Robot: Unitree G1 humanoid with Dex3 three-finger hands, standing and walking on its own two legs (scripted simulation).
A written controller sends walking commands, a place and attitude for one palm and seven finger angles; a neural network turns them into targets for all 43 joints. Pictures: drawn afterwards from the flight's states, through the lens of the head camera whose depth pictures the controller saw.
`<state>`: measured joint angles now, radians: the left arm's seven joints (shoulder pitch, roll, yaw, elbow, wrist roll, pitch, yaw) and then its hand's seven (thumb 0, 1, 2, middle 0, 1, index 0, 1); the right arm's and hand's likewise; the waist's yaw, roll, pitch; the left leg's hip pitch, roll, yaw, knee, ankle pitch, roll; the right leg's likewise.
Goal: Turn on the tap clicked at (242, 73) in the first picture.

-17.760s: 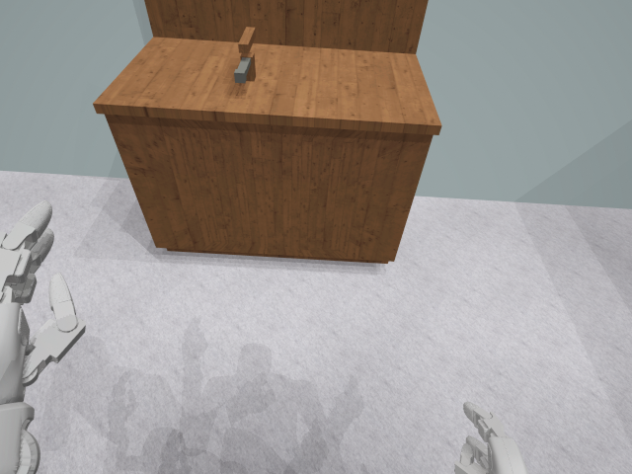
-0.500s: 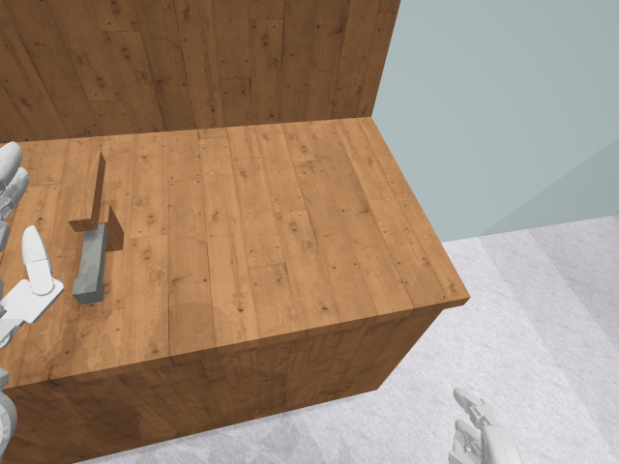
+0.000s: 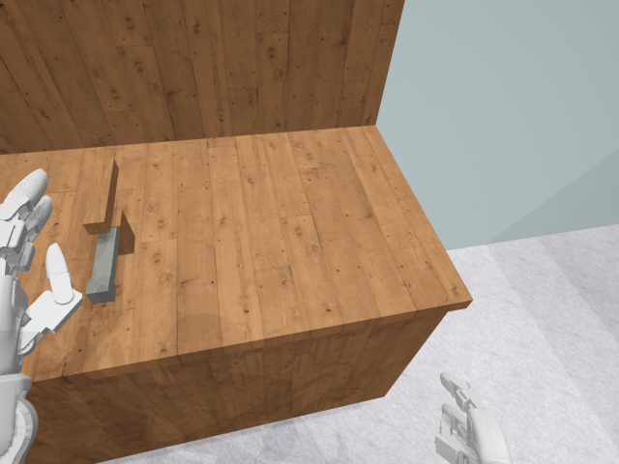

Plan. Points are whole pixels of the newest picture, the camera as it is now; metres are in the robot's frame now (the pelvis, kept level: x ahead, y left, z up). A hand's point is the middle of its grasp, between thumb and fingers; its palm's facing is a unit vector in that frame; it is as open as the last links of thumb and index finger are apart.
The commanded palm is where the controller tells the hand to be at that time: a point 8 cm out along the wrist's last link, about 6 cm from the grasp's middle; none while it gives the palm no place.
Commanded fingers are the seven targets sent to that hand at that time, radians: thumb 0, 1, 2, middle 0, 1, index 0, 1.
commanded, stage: look again from close up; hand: left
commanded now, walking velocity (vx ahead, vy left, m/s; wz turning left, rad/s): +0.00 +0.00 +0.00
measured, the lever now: (101, 290) +0.31 +0.33 +0.00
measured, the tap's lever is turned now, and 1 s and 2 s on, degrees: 0 0 0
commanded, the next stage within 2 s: turn the palm inward beside the body in 0.24 s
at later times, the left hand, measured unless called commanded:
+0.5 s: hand (45, 258) +0.23 +0.27 +0.20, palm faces +0.43 -0.84 -0.33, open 7.4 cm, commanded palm +0.16 +0.27 +0.17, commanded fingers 0.00 0.90 0.90 -0.20 -0.30 -0.20 -0.30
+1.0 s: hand (137, 334) +0.20 +0.20 +0.13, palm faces +0.40 -0.85 -0.36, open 7.4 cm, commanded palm +0.14 +0.25 +0.15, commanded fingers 0.00 0.90 0.90 -0.20 -0.30 -0.20 -0.30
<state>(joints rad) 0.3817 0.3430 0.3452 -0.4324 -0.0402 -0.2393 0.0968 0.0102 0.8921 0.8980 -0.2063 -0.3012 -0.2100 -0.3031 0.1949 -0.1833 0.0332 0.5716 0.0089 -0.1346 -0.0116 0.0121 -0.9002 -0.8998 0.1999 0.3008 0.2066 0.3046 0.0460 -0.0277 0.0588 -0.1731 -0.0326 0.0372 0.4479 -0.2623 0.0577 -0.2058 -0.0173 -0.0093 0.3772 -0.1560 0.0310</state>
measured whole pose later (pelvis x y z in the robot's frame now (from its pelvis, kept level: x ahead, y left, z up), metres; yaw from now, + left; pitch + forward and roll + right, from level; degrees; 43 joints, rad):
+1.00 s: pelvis -0.02 -0.07 -0.02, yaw +4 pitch +0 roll +0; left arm 0.26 0.38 0.29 -0.27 -0.13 0.03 0.03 0.01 0.90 0.90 -0.20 -0.30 -0.21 -0.30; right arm 0.14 -0.25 0.03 0.66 0.03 -0.16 -0.07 0.01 -0.90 -0.90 0.20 0.30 0.21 0.30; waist 0.06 0.07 -0.01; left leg -0.35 0.01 -0.06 0.69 -0.35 -0.02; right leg -0.38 0.03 -0.09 0.67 -0.30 -0.05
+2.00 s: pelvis -0.01 -0.05 -0.02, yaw +5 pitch +0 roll -1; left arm 0.57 0.24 0.20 -0.50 -0.21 0.02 0.13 0.01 0.90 0.90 -0.20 -0.30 -0.21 -0.30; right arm 0.21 -0.23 0.06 0.64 0.04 -0.27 -0.09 0.01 -0.90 -0.90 0.20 0.30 0.21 0.30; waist 0.08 0.04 -0.04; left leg -0.36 -0.02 -0.06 0.72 -0.36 0.00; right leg -0.38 0.00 -0.09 0.69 -0.31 -0.03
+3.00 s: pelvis +0.00 -0.06 -0.02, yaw +6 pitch +2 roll -1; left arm 0.44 0.25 0.32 -0.27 -0.27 -0.06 0.07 0.01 0.90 0.90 -0.20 -0.30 -0.20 -0.30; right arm 0.20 -0.25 0.03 0.69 0.04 -0.28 -0.10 0.01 -0.90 -0.90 0.20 0.30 0.20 0.30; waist 0.07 0.05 -0.04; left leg -0.36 -0.01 -0.08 0.70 -0.37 -0.02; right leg -0.38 0.02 -0.10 0.66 -0.32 -0.05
